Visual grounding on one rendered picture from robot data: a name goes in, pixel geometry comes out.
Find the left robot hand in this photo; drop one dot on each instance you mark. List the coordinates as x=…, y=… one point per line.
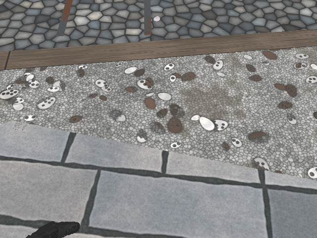
x=56, y=230

